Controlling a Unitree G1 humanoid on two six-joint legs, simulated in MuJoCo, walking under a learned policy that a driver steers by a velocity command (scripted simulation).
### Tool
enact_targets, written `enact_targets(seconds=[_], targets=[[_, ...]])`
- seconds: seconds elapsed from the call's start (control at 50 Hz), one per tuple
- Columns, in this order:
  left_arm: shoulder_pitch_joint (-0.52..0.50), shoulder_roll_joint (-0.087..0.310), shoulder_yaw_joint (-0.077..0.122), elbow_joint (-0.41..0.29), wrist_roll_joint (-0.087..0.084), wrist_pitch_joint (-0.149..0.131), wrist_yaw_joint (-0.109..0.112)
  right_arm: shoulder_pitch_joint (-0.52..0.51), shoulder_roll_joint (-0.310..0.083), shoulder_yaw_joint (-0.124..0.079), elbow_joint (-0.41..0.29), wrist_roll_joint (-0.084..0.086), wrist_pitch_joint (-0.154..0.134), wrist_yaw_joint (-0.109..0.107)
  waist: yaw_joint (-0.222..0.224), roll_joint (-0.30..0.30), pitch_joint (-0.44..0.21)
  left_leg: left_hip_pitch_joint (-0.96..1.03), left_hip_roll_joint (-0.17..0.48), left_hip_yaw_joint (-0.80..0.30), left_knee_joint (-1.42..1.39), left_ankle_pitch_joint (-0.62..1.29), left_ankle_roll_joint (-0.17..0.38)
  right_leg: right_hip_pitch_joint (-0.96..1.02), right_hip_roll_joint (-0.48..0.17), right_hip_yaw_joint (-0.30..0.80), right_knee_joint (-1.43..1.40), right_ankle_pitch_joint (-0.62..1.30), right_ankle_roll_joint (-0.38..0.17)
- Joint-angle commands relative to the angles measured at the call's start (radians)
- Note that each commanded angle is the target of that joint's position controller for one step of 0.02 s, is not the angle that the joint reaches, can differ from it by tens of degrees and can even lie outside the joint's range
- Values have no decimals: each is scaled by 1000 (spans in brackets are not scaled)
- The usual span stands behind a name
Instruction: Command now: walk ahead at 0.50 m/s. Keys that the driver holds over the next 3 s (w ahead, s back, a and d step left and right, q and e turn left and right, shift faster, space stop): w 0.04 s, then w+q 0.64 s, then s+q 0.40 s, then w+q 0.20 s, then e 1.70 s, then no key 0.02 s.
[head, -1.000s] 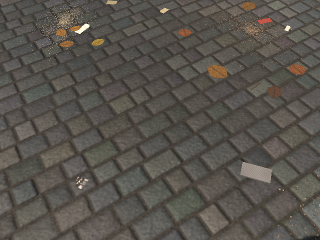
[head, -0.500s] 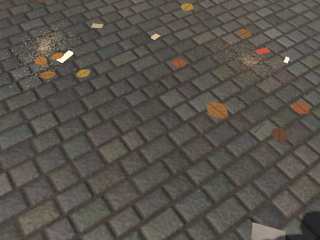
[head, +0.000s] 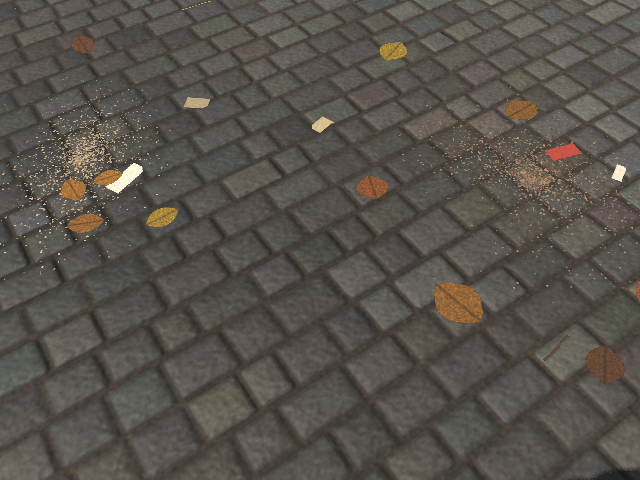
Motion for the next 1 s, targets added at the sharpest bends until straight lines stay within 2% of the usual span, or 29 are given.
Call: enact_targets(seconds=[0.02, 0.08, 0.18, 0.28, 0.32, 0.34, 0.36, 0.38, 0.4, 0.42, 0.44, 0.46, 0.48, 0.5, 0.52, 0.58, 0.62, 0.68, 0.72, 0.78, 0.82, 0.84, 0.86, 0.88, 0.9, 0.92, 0.94, 0.96, 1.0], targets=[[12, 106, 26, -35, -1, -24, 0, 29, -75, -23, -61, -5, 0, -2, -12, -114, -70, -174, 92, -43, -32, 72, -25, 176, -276, 306, -268, 145, -195], [28, 141, 37, -5, 2, -30, 12, -44, -54, -17, -83, -9, 16, -6, -5, -90, -21, -236, 103, -35, -159, 186, -54, 145, -269, 205, -316, 196, -193], [70, 166, 40, 37, 5, -26, 25, -186, -29, -8, -120, -1, 7, 12, 55, -81, 12, -199, 61, -6, -440, 452, -39, 172, -236, 44, -342, 192, -133], [124, 179, 47, 87, -9, -1, 32, -292, -33, -9, -185, 1, 7, 36, 87, -72, 43, -268, 38, 5, -548, 401, 4, 367, -304, -3, -286, 244, -105], [111, 193, 53, 91, -14, 15, 39, -290, -45, -15, -205, -2, 8, 49, 68, -86, 31, -249, 13, 40, -561, 302, 32, 426, -321, -25, -211, 411, -83], [96, 208, 58, 86, -15, 23, 44, -261, -61, -24, -208, -4, 11, 52, 45, -103, 2, -190, -16, 73, -557, 247, 49, 439, -320, -43, -141, 584, -70], [83, 220, 61, 80, -15, 32, 51, -186, -86, -39, -198, -5, 14, 52, 1, -116, -51, -83, -55, 107, -557, 210, 69, 435, -309, -66, -23, 750, -53], [71, 214, 58, 72, -13, 43, 59, -39, -127, -68, -162, -2, 17, 46, -77, -95, -131, 118, -101, 125, -600, 243, 100, 374, -270, -104, 175, 808, -23], [88, 184, 43, 48, 4, 39, 66, 132, -209, -101, -129, 1, 25, 30, -141, 7, -237, 427, 6, -70, -610, 264, 162, 141, -225, -116, 478, 561, 17], [196, 38, -6, 6, 30, 8, 44, 131, -301, -115, -133, 9, 22, 26, -36, 257, -335, 778, 250, -634, -707, 95, 361, -323, -4, -43, 822, -338, 82], [111, 126, 9, 10, -3, -32, 26, 158, -206, -90, -150, 7, 17, 26, -105, 154, -411, 838, 280, -788, -827, -21, 372, -449, -10, 154, 936, -428, 66], [19, 172, 20, -22, -38, -56, 15, 118, -162, -78, -152, -4, 10, 22, -116, 107, -268, 743, 249, -641, -842, 41, 320, -520, -62, 161, 926, -340, 42], [-18, 158, 15, -33, -32, -68, 19, 60, -147, -74, -165, -6, 6, 19, -83, 7, -191, 605, 209, -530, -843, 137, 288, -492, -105, 152, 851, -258, 33], [-34, 159, 20, -32, -7, -68, 26, 0, -122, -66, -180, -9, 6, 18, -46, -36, -128, 466, 175, -445, -857, 258, 270, -434, -133, 146, 759, -214, 41], [-21, 165, 27, -32, 4, -58, 28, -35, -103, -57, -197, -20, 6, 15, -11, -18, -111, 376, 151, -397, -879, 347, 265, -363, -151, 153, 716, -184, 48], [-2, 130, 25, -40, 16, -26, 31, -41, -117, -62, -207, -12, 5, 4, 22, -2, -79, 247, 120, -320, -923, 458, 275, -308, -149, 130, 590, -143, 93], [-68, 108, 17, -65, 18, -18, 35, -13, -145, -72, -200, -7, 6, -10, 5, 0, -49, 202, 92, -271, -935, 467, 257, -317, -133, 116, 456, -30, 120], [-177, 81, 7, -94, 14, -22, 28, 26, -151, -76, -187, 0, 15, -22, -37, 25, -35, 156, 32, -220, -920, 385, 201, -243, -87, 109, 227, 183, 129], [-234, 85, 8, -118, 14, -28, 24, 59, -157, -80, -170, -2, 29, -28, -56, 42, -24, 143, 12, -215, -861, 513, 162, -182, -35, 92, 131, 257, 123], [-237, 112, 23, -132, 13, -33, 17, 93, -144, -82, -159, 1, 56, -42, -52, 68, -67, 234, 12, -284, -736, 582, 114, -132, 11, 120, 45, 242, 101], [-179, 139, 36, -119, 13, -38, 17, 46, -134, -82, -185, -1, 69, -52, -11, 95, -92, 292, 13, -344, -633, 612, 91, -90, 3, 143, 3, 191, 79], [-116, 148, 42, -105, 19, -42, 22, -1, -122, -78, -207, 1, 71, -53, 34, 89, -119, 284, -22, -335, -539, 608, 59, 0, -22, 134, -73, 289, 59], [-22, 197, 52, -98, 36, -45, 30, -16, -79, -63, -242, -14, 69, -51, 64, 13, -242, 184, -77, -300, -335, 444, 11, 248, -165, 225, -25, 605, -2], [4, 218, 45, -107, 57, -29, 39, 158, 4, -41, -231, -25, 66, -48, -8, -240, -369, -80, -219, -206, -17, -369, -60, 565, -457, 486, 89, 1187, -180], [39, 191, 45, -90, 27, -6, 30, 283, -97, -48, -217, -1, 66, -36, -19, -315, -521, -145, -164, -189, 170, -431, -87, 627, -589, 660, 90, 1129, -285], [-28, 137, 33, -122, 16, 12, 31, 216, -179, -72, -197, 11, 86, -38, 3, -198, -439, -176, -112, -179, 251, -342, -122, 537, -511, 552, 68, 968, -258], [-88, 98, 20, -134, 15, 30, 37, 127, -197, -83, -206, 11, 108, -45, 9, -133, -324, -198, -90, -136, 251, -284, -143, 414, -429, 416, 48, 855, -212], [-135, 85, 11, -139, 18, 48, 43, 94, -185, -85, -205, 11, 132, -55, -2, -114, -241, -186, -74, -118, 247, -247, -158, 286, -379, 349, 16, 763, -192], [-186, 124, 19, -130, 32, 72, 51, 102, -127, -74, -215, 10, 161, -62, -37, -158, -149, -87, -75, -60, 185, -167, -165, 84, -309, 229, -59, 640, -182]])
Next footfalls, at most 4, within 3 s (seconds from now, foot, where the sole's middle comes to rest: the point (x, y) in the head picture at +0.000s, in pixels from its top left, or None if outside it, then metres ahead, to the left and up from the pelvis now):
0.40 left None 0.37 0.16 -0.77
0.86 right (310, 379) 0.69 0.07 -0.77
1.28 left None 0.43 0.20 -0.77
1.72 right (289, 389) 0.67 0.12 -0.77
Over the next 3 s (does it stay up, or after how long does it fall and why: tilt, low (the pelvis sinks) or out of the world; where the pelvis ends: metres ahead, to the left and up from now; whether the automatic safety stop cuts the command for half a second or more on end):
stays up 0.59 0.19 0.00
